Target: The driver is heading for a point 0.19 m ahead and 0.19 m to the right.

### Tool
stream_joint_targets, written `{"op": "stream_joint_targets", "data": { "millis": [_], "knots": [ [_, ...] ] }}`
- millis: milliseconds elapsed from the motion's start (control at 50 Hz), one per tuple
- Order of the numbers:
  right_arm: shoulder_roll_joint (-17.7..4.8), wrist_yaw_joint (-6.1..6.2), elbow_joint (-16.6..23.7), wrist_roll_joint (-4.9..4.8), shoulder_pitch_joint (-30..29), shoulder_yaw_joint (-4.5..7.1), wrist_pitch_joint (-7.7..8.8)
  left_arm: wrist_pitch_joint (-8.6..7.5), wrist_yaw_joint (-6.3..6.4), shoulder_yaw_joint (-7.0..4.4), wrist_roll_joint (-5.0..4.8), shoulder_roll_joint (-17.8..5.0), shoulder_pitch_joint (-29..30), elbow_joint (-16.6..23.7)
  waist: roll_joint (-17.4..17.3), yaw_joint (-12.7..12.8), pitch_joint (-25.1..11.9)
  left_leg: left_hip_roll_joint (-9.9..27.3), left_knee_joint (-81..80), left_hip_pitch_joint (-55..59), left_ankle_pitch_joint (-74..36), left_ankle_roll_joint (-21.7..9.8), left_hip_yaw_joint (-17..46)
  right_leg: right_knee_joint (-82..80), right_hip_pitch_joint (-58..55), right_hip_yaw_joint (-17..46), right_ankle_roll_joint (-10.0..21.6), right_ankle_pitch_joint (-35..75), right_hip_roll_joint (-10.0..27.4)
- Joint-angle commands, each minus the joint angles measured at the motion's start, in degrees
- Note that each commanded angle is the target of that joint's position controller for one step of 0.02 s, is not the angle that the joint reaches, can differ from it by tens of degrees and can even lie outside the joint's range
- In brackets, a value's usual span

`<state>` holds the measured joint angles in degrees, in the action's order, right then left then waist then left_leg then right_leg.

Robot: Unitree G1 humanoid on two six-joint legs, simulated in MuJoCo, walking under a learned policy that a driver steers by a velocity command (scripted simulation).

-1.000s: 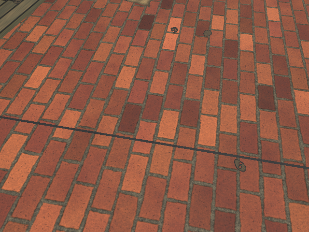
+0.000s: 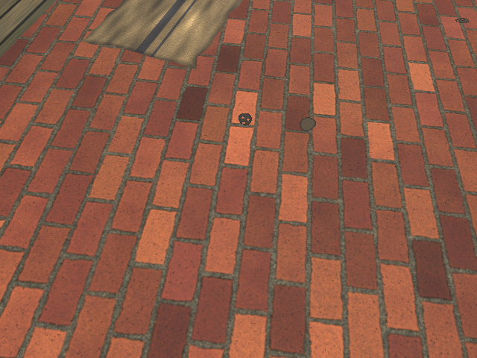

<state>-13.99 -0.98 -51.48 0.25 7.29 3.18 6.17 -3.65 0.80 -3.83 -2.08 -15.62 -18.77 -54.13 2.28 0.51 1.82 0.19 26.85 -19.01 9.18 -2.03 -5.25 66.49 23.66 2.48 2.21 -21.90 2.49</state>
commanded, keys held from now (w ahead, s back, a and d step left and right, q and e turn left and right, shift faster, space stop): w+e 0.10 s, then no key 0.90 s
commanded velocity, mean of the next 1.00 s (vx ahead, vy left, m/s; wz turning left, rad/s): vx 0.17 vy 0.00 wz -0.16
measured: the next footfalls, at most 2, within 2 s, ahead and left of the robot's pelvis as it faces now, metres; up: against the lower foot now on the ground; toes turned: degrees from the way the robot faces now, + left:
right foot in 0.34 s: +0.33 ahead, -0.15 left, +0.00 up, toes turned -10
left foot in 0.68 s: +0.32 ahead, +0.10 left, +0.00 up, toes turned -7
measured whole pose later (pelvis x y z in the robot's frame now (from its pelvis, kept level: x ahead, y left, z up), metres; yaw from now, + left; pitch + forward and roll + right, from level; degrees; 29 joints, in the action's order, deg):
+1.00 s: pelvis +0.28 -0.02 +0.00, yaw -9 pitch -1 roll +0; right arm -12.2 1.7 -62.1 0.2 10.1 1.7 1.2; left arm 0.2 1.5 -3.1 0.2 -13.1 -8.8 -57.5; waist 0.1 -0.4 1.9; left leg 1.5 28.4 -10.6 17.0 0.5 -1.0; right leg 26.9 14.4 -1.6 0.1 -11.7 0.3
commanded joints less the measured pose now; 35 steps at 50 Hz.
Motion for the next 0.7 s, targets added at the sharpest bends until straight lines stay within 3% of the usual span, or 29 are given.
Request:
{"op": "stream_joint_targets", "data": {
  "millis": [20,80,140,180,220,280,320,340,360,380,400,420,440,480,540,600,640,660,680,700],
  "knots": [
    [-4.92,0.17,0.85,0.61,1.10,1.16,0.84,0.76,0.20,-1.44,0.00,-2.61,-1.25,3.99,-9.05,-0.35,-2.46,15.64,-17.95,9.44,-0.41,-7.56,14.08,0.67,10.43,3.30,0.33,5.33,6.42],
    [-6.94,0.85,-0.16,0.74,1.77,1.88,1.19,2.09,0.20,-1.72,0.43,-2.14,1.50,6.19,-6.44,0.32,-0.26,15.60,-20.06,8.63,-6.59,-8.55,7.54,-3.54,14.13,3.58,-0.45,11.27,6.86],
    [-8.02,1.66,-0.94,0.91,2.60,2.05,0.65,1.59,-0.50,-1.44,1.22,-1.41,5.59,7.92,-4.84,-0.13,1.48,13.44,-19.26,8.54,-18.38,-8.03,0.63,-15.34,13.22,2.02,-1.18,19.61,5.34],
    [-8.81,2.16,-1.37,0.52,3.51,2.07,0.01,1.04,-1.28,-0.59,1.87,0.23,10.00,9.30,-4.58,-1.44,1.84,11.94,-17.69,7.72,-26.30,-7.46,-3.32,-24.09,8.73,-2.11,-1.30,24.10,3.36],
    [-9.83,2.39,-2.51,-0.20,6.07,2.18,-0.73,0.96,-2.01,-0.25,2.04,0.38,12.90,10.47,-4.44,-2.70,0.84,13.06,-15.38,11.48,-30.31,-7.59,-3.46,-28.61,7.10,-3.67,-1.15,25.20,2.00],
    [-11.52,2.45,-3.78,-1.46,6.63,2.67,-2.01,1.12,-2.71,-0.67,2.18,-1.88,13.44,11.84,-6.56,-1.52,-0.78,15.30,-9.51,18.03,-35.20,-6.29,-2.35,-32.99,5.40,-3.56,0.80,19.98,0.38],
    [-11.80,2.61,-3.72,-1.96,4.62,2.82,-2.69,0.85,-2.75,-2.07,2.54,-5.03,6.47,10.05,-6.40,3.13,-4.76,13.39,0.78,19.19,-38.75,-3.66,-3.00,-39.39,-4.41,-5.12,3.11,22.89,-2.55],
    [-10.37,2.47,-4.01,-1.12,7.31,2.40,-2.75,0.79,-2.07,-3.45,2.72,-9.02,2.53,8.86,-2.37,4.14,-8.29,9.62,10.22,15.70,-32.25,-0.76,-4.77,-41.44,-13.95,-3.27,4.58,40.13,-1.56],
    [-6.53,1.88,-3.00,1.31,10.97,1.01,-2.28,1.24,-0.98,-4.18,4.06,-13.73,-1.46,8.73,8.40,2.93,-16.34,4.96,28.05,0.05,-2.76,2.65,-5.20,-33.88,-33.37,9.99,10.88,70.64,11.07],
    [-2.57,0.87,-4.58,0.58,16.81,-0.79,-2.12,1.28,-1.06,-2.34,4.01,-10.49,-0.34,8.65,12.21,0.18,-26.38,-0.11,40.78,-7.55,33.01,4.68,3.45,-36.46,-40.66,25.04,21.21,73.53,22.43],
    [-7.13,0.50,-5.56,-1.48,13.60,0.64,-2.71,1.57,-1.68,-1.46,3.01,-7.06,0.45,9.03,4.56,2.03,-25.92,2.21,42.89,-7.08,32.37,4.52,9.21,-39.90,-34.55,21.78,19.24,60.13,18.95],
    [-7.40,0.77,-3.79,-2.52,8.17,0.79,-3.36,1.48,-1.81,-1.21,2.33,-6.43,5.23,9.34,3.49,1.44,-17.27,3.62,42.16,-11.77,29.88,4.30,7.63,-42.26,-28.25,16.36,16.41,49.74,16.18],
    [-6.69,1.64,-3.80,-1.98,5.73,0.83,-4.22,1.39,-1.72,-0.79,2.30,-5.35,8.98,9.64,0.74,0.44,-11.87,5.02,39.25,-12.40,26.86,4.33,7.31,-44.85,-20.73,13.47,13.92,40.61,13.85],
    [-6.71,3.11,-4.48,-0.85,6.55,1.19,-6.11,1.48,-1.33,-0.81,3.38,-5.36,14.21,9.97,2.70,-2.74,-7.97,5.80,32.79,-4.50,19.59,4.85,6.98,-49.59,-7.51,8.95,11.39,29.98,10.77],
    [-5.06,4.07,-5.68,-0.40,8.12,0.94,-6.75,1.39,-0.68,-0.67,3.97,-4.56,15.17,9.17,3.99,-3.42,-8.95,4.90,23.61,1.15,15.97,4.96,6.14,-51.23,-4.14,6.45,11.66,24.78,9.47],
    [-5.08,3.84,-5.79,-0.30,6.06,0.76,-6.92,1.87,0.11,-0.39,3.43,-4.26,14.97,7.84,4.67,-2.61,-9.09,4.36,14.81,5.21,9.01,4.34,5.59,-52.64,-3.78,6.35,10.36,11.95,8.96],
    [-4.63,3.27,-6.64,0.28,6.65,0.63,-6.82,2.39,0.33,-0.06,2.63,-3.74,15.90,7.01,4.20,-3.90,-7.24,3.02,6.08,10.14,2.37,3.21,3.91,-52.25,-1.18,5.35,7.68,0.65,7.16],
    [-4.84,2.96,-6.83,1.01,6.52,0.57,-6.79,2.51,0.29,0.29,2.34,-2.69,14.49,6.03,3.16,-3.94,-5.81,3.07,1.81,11.89,0.18,2.26,4.10,-51.86,-0.09,4.74,5.15,-4.54,5.59],
    [-6.42,2.86,-6.38,1.61,5.98,0.61,-6.63,2.57,0.22,0.61,2.56,-1.71,12.57,5.02,0.52,-3.02,-3.43,6.29,-2.40,11.38,-0.82,0.72,7.85,-49.81,0.53,3.74,2.26,-6.74,3.63],
    [-10.32,3.12,-5.93,0.84,4.10,1.23,-6.52,2.62,0.21,0.28,2.92,-2.04,10.33,4.85,-5.51,0.40,-1.11,8.81,-3.84,5.97,4.96,-1.23,10.12,-47.34,-1.23,0.31,-0.04,-4.63,-0.09]
  ]
}}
